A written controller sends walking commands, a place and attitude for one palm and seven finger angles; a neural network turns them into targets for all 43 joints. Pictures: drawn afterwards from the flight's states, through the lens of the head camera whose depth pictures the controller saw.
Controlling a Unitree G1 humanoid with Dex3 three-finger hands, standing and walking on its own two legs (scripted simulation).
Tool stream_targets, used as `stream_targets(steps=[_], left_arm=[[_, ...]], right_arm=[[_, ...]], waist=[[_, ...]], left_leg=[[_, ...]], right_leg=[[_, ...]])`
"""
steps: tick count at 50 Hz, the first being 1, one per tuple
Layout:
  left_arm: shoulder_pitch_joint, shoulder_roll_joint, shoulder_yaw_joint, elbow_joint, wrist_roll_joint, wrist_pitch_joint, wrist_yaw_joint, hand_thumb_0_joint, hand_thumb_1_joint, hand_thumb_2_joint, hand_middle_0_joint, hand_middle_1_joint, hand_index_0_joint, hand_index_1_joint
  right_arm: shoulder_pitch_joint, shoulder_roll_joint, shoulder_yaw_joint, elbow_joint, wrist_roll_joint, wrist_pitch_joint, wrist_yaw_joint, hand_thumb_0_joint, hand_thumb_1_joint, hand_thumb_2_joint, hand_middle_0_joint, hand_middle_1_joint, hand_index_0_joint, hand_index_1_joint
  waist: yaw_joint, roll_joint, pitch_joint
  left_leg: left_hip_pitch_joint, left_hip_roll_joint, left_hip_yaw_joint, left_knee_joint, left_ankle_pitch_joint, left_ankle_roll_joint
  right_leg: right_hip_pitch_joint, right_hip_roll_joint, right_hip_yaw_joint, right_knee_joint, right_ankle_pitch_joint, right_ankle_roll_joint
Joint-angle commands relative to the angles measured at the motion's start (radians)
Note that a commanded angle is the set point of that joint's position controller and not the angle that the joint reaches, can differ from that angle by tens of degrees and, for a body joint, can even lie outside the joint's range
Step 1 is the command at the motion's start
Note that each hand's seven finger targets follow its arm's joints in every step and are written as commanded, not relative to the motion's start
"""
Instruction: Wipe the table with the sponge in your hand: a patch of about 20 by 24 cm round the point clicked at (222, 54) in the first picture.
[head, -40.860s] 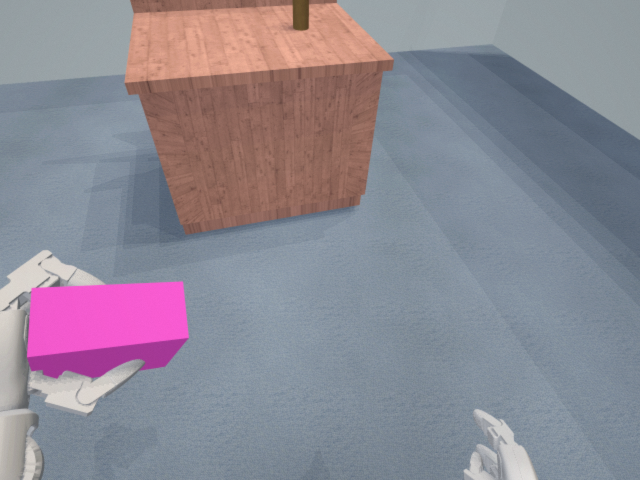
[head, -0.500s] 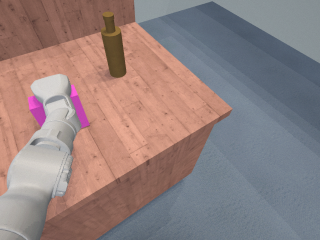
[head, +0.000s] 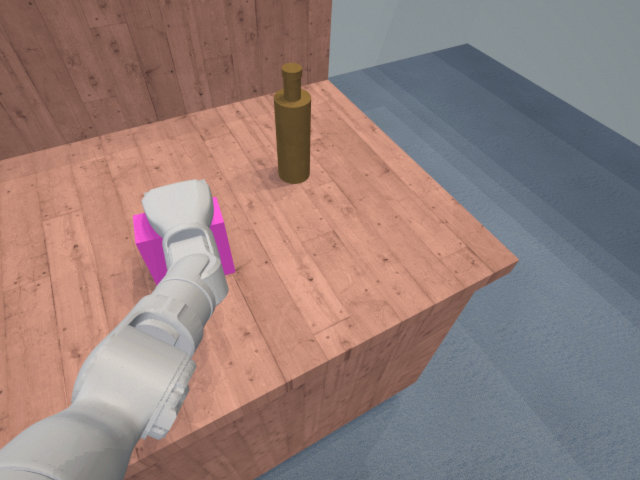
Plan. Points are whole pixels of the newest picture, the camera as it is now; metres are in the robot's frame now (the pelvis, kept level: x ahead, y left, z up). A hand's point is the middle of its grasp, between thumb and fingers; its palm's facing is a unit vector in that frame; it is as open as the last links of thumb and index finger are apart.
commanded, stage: wipe back along the third lane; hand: left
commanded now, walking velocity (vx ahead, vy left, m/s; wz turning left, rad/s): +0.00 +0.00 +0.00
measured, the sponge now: (190, 254) +0.44 +0.21 +0.00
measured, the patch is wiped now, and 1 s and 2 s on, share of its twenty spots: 1.00 1.00 1.00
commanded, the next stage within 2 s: slide back across to the middle lane in 1.22 s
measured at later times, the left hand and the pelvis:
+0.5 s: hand (204, 266) +0.38 +0.17 +0.04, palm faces -0.02 -0.01 -1.00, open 9.9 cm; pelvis +0.01 -0.01 +0.01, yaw +2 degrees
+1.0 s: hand (223, 294) +0.34 +0.13 +0.04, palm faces -0.02 -0.02 -1.00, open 9.9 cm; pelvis +0.00 -0.05 +0.01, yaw +1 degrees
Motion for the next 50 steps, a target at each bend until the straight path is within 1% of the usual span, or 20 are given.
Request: stream_targets(steps=[1,3,5,7,8,12,15,18,21,25,27,30,32,34,37,38,44,45,48,50], left_arm=[[-0.166,-0.063,-0.035,-0.093,-0.032,0.036,-0.044,0.000,0.100,1.300,-1.200,-1.600,-1.200,-1.600],[-0.170,-0.074,-0.040,-0.137,-0.036,0.045,-0.045,0.000,0.100,1.300,-1.200,-1.600,-1.200,-1.600],[-0.119,-0.129,-0.084,-0.169,-0.043,0.063,-0.052,0.000,0.100,1.300,-1.200,-1.600,-1.200,-1.600],[-0.080,-0.133,-0.081,-0.206,-0.055,0.078,-0.061,0.000,0.100,1.300,-1.200,-1.600,-1.200,-1.600],[-0.072,-0.138,-0.096,-0.209,-0.049,0.086,-0.064,0.000,0.100,1.300,-1.200,-1.600,-1.200,-1.600],[-0.019,-0.180,-0.140,-0.293,-0.047,0.111,-0.083,0.000,0.100,1.300,-1.200,-1.600,-1.200,-1.600],[0.001,-0.207,-0.185,-0.325,-0.038,0.125,-0.096,0.000,0.100,1.300,-1.200,-1.600,-1.200,-1.600],[0.013,-0.165,-0.158,-0.358,-0.035,0.133,-0.098,0.000,0.100,1.300,-1.200,-1.600,-1.200,-1.600],[0.054,-0.182,-0.182,-0.373,-0.024,0.142,-0.106,0.000,0.100,1.300,-1.200,-1.600,-1.200,-1.600],[0.045,-0.205,-0.213,-0.406,-0.026,0.140,-0.114,0.000,0.100,1.300,-1.200,-1.600,-1.200,-1.600],[0.056,-0.178,-0.187,-0.424,-0.026,0.133,-0.113,0.000,0.100,1.300,-1.200,-1.600,-1.200,-1.600],[0.086,-0.147,-0.168,-0.415,-0.026,0.138,-0.110,0.000,0.100,1.300,-1.200,-1.600,-1.200,-1.600],[0.055,-0.165,-0.187,-0.440,-0.026,0.131,-0.112,0.000,0.100,1.300,-1.200,-1.600,-1.200,-1.600],[0.088,-0.148,-0.172,-0.418,-0.027,0.133,-0.109,0.000,0.100,1.300,-1.200,-1.600,-1.200,-1.600],[0.115,-0.117,-0.144,-0.443,-0.031,0.126,-0.112,0.000,0.100,1.300,-1.200,-1.600,-1.200,-1.600],[0.135,-0.137,-0.170,-0.456,-0.036,0.126,-0.113,0.000,0.100,1.300,-1.200,-1.600,-1.200,-1.600],[0.246,-0.105,-0.151,-0.503,-0.048,0.130,-0.122,0.000,0.100,1.300,-1.200,-1.600,-1.200,-1.600],[0.239,-0.117,-0.167,-0.519,-0.051,0.129,-0.125,0.000,0.100,1.300,-1.200,-1.600,-1.200,-1.600],[0.273,-0.073,-0.135,-0.549,-0.058,0.130,-0.131,0.000,0.100,1.300,-1.200,-1.600,-1.200,-1.600],[0.307,-0.091,-0.159,-0.572,-0.050,0.134,-0.140,0.000,0.100,1.300,-1.200,-1.600,-1.200,-1.600]], right_arm=[[-0.079,-0.141,-0.047,-0.120,-0.003,0.000,0.006,0.000,-0.900,-0.900,0.200,0.300,0.200,0.300],[-0.103,-0.140,-0.050,-0.123,-0.005,0.013,0.007,0.000,-0.900,-0.900,0.200,0.300,0.200,0.300],[-0.124,-0.134,-0.050,-0.131,-0.005,0.027,0.012,0.000,-0.900,-0.900,0.200,0.300,0.200,0.300],[-0.151,-0.134,-0.050,-0.142,-0.004,0.043,0.015,0.000,-0.900,-0.900,0.200,0.300,0.200,0.300],[-0.160,-0.134,-0.047,-0.139,-0.006,0.054,0.015,0.000,-0.900,-0.900,0.200,0.300,0.200,0.300],[-0.209,-0.127,-0.047,-0.163,-0.003,0.081,0.020,0.000,-0.900,-0.900,0.200,0.300,0.200,0.300],[-0.233,-0.126,-0.040,-0.173,-0.002,0.098,0.021,0.000,-0.900,-0.900,0.200,0.300,0.200,0.300],[-0.260,-0.127,-0.034,-0.177,0.000,0.109,0.013,0.000,-0.900,-0.900,0.200,0.300,0.200,0.300],[-0.280,-0.124,-0.030,-0.184,0.001,0.120,0.012,0.000,-0.900,-0.900,0.200,0.300,0.200,0.300],[-0.301,-0.118,-0.023,-0.200,0.007,0.123,0.010,0.000,-0.900,-0.900,0.200,0.300,0.200,0.300],[-0.312,-0.119,-0.023,-0.205,0.008,0.124,0.006,0.000,-0.900,-0.900,0.200,0.300,0.200,0.300],[-0.321,-0.120,-0.016,-0.209,0.010,0.125,-0.004,0.000,-0.900,-0.900,0.200,0.300,0.200,0.300],[-0.333,-0.115,-0.014,-0.216,0.015,0.122,-0.010,0.000,-0.900,-0.900,0.200,0.300,0.200,0.300],[-0.330,-0.117,-0.012,-0.212,0.016,0.118,-0.013,0.000,-0.900,-0.900,0.200,0.300,0.200,0.300],[-0.338,-0.119,-0.013,-0.221,0.018,0.114,-0.018,0.000,-0.900,-0.900,0.200,0.300,0.200,0.300],[-0.346,-0.119,-0.012,-0.229,0.019,0.113,-0.019,0.000,-0.900,-0.900,0.200,0.300,0.200,0.300],[-0.362,-0.121,-0.009,-0.242,0.026,0.105,-0.019,0.000,-0.900,-0.900,0.200,0.300,0.200,0.300],[-0.364,-0.120,-0.008,-0.243,0.027,0.103,-0.020,0.000,-0.900,-0.900,0.200,0.300,0.200,0.300],[-0.376,-0.125,-0.007,-0.247,0.031,0.098,-0.025,0.000,-0.900,-0.900,0.200,0.300,0.200,0.300],[-0.380,-0.124,-0.007,-0.251,0.032,0.094,-0.023,0.000,-0.900,-0.900,0.200,0.300,0.200,0.300]], waist=[[0.013,-0.060,-0.223],[0.018,-0.053,-0.240],[0.024,-0.066,-0.242],[0.035,-0.079,-0.243],[0.031,-0.089,-0.220],[0.045,-0.073,-0.231],[0.043,-0.092,-0.201],[0.053,-0.091,-0.198],[0.056,-0.107,-0.182],[0.058,-0.077,-0.152],[0.067,-0.092,-0.168],[0.068,-0.128,-0.143],[0.062,-0.117,-0.138],[0.066,-0.120,-0.109],[0.076,-0.135,-0.129],[0.075,-0.130,-0.112],[0.094,-0.126,-0.090],[0.086,-0.133,-0.083],[0.090,-0.158,-0.058],[0.094,-0.150,-0.061]], left_leg=[[0.343,0.109,-0.098,-0.082,0.410,-0.101],[0.383,0.112,-0.108,-0.079,0.471,-0.108],[0.403,0.114,-0.107,-0.078,0.524,-0.114],[0.411,0.113,-0.112,-0.080,0.575,-0.116],[0.417,0.115,-0.109,-0.081,0.575,-0.117],[0.443,0.113,-0.113,-0.082,0.626,-0.118],[0.435,0.105,-0.111,-0.090,0.573,-0.111],[0.423,0.096,-0.101,-0.099,0.545,-0.110],[0.410,0.091,-0.092,-0.103,0.513,-0.105],[0.390,0.080,-0.086,-0.123,0.407,-0.092],[0.376,0.075,-0.079,-0.127,0.384,-0.087],[0.343,0.064,-0.063,-0.141,0.301,-0.071],[0.335,0.063,-0.063,-0.149,0.277,-0.069],[0.329,0.058,-0.058,-0.156,0.235,-0.064],[0.315,0.052,-0.051,-0.160,0.226,-0.061],[0.310,0.048,-0.047,-0.162,0.210,-0.058],[0.293,0.037,-0.034,-0.173,0.182,-0.054],[0.297,0.036,-0.032,-0.174,0.177,-0.052],[0.287,0.033,-0.031,-0.178,0.163,-0.050],[0.293,0.030,-0.030,-0.178,0.169,-0.050]], right_leg=[[0.054,-0.013,-0.060,-0.049,0.247,-0.045],[0.060,-0.013,-0.060,-0.046,0.262,-0.048],[0.081,-0.017,-0.062,-0.049,0.298,-0.048],[0.110,-0.021,-0.061,-0.048,0.334,-0.051],[0.110,-0.021,-0.063,-0.052,0.335,-0.051],[0.143,-0.027,-0.063,-0.051,0.371,-0.057],[0.152,-0.027,-0.061,-0.062,0.350,-0.061],[0.193,-0.030,-0.054,-0.065,0.381,-0.067],[0.207,-0.033,-0.051,-0.070,0.385,-0.070],[0.207,-0.032,-0.050,-0.078,0.326,-0.075],[0.236,-0.037,-0.042,-0.078,0.339,-0.077],[0.262,-0.039,-0.022,-0.103,0.316,-0.072],[0.263,-0.042,-0.020,-0.105,0.295,-0.071],[0.256,-0.041,-0.012,-0.122,0.254,-0.070],[0.296,-0.045,0.006,-0.128,0.276,-0.068],[0.297,-0.046,0.012,-0.135,0.262,-0.065],[0.337,-0.052,0.045,-0.155,0.268,-0.063],[0.336,-0.052,0.050,-0.163,0.267,-0.061],[0.347,-0.054,0.071,-0.173,0.259,-0.056],[0.352,-0.054,0.078,-0.173,0.271,-0.058]])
